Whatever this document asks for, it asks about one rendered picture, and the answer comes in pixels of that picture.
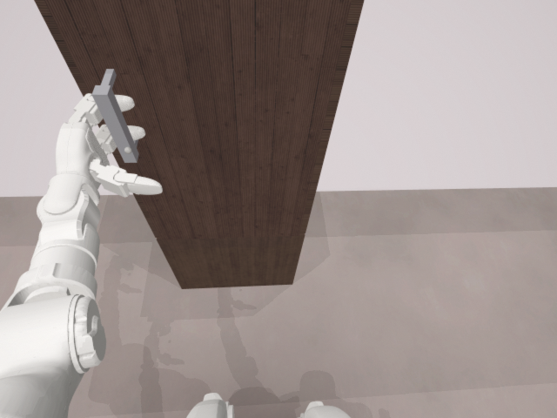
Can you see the handle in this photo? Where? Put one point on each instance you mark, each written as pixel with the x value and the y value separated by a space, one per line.
pixel 113 117

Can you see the left robot hand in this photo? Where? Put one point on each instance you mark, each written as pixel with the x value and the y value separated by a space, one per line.
pixel 77 149

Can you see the robot left shin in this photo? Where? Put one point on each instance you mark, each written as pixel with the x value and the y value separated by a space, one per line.
pixel 212 396

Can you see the left robot upper arm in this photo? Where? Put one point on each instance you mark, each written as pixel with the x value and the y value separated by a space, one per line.
pixel 46 347

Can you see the cupboard door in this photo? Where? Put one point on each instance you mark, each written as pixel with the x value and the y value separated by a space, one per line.
pixel 232 96

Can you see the robot left forearm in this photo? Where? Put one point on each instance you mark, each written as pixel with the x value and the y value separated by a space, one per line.
pixel 65 258

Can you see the robot left thigh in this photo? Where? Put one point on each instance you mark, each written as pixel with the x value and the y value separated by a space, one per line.
pixel 212 409

